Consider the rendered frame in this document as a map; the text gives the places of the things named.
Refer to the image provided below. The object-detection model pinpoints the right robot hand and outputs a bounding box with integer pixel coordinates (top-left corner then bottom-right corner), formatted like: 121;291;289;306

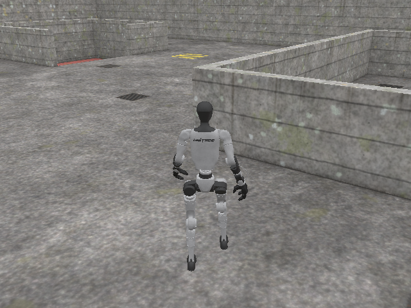
233;183;248;201

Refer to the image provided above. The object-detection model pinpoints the robot right shin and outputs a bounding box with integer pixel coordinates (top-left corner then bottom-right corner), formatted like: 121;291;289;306
218;202;227;241

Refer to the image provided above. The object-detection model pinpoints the robot shin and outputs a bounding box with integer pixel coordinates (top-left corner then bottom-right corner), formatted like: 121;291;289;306
186;218;195;262
218;202;227;241

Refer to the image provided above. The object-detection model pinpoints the robot right upper arm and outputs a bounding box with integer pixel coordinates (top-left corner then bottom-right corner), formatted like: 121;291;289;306
218;129;236;166

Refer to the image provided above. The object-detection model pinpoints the left robot hand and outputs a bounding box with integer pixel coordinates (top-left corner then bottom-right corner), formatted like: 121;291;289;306
173;169;188;180

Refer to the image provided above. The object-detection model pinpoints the right robot forearm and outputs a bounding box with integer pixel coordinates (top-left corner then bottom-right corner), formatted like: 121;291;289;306
230;156;245;186

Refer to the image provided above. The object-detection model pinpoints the robot left shin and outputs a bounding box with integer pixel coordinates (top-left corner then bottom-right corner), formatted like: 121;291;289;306
186;218;195;262

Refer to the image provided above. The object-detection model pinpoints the left robot forearm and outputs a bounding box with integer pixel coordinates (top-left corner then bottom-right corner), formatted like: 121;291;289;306
173;154;182;173

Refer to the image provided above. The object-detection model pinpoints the robot left upper arm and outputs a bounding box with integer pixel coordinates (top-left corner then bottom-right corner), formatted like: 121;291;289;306
174;129;192;163

